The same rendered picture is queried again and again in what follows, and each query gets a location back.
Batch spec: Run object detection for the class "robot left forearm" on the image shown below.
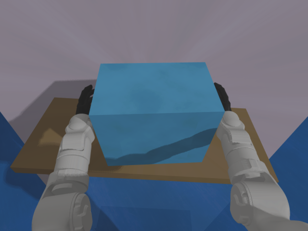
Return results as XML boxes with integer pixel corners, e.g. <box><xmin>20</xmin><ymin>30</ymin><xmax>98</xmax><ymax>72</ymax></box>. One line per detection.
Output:
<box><xmin>32</xmin><ymin>114</ymin><xmax>95</xmax><ymax>231</ymax></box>

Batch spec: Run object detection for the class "table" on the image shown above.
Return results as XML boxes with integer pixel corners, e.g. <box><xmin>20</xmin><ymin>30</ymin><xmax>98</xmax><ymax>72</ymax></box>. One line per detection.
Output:
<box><xmin>10</xmin><ymin>97</ymin><xmax>279</xmax><ymax>185</ymax></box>

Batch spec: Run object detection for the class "carton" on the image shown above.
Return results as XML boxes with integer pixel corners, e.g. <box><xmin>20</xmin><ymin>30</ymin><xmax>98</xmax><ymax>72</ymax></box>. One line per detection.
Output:
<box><xmin>89</xmin><ymin>62</ymin><xmax>225</xmax><ymax>166</ymax></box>

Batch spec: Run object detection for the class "right robot hand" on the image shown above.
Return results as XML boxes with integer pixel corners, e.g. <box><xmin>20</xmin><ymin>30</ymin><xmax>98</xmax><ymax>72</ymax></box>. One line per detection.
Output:
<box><xmin>214</xmin><ymin>82</ymin><xmax>231</xmax><ymax>111</ymax></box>

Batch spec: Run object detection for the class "left robot hand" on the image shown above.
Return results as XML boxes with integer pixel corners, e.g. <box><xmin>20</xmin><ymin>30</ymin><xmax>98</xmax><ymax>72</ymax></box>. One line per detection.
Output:
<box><xmin>76</xmin><ymin>85</ymin><xmax>95</xmax><ymax>115</ymax></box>

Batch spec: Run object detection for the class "robot right forearm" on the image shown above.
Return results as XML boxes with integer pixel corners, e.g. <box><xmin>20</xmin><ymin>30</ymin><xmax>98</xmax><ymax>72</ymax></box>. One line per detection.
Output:
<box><xmin>216</xmin><ymin>111</ymin><xmax>290</xmax><ymax>216</ymax></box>

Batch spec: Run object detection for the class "robot left upper arm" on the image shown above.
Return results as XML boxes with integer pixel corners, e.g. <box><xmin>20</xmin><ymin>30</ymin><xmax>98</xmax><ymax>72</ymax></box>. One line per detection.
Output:
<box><xmin>33</xmin><ymin>192</ymin><xmax>92</xmax><ymax>231</ymax></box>

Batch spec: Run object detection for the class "robot right upper arm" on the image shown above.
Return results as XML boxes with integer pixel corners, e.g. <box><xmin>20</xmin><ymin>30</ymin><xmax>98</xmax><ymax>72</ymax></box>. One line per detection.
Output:
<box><xmin>230</xmin><ymin>181</ymin><xmax>308</xmax><ymax>231</ymax></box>

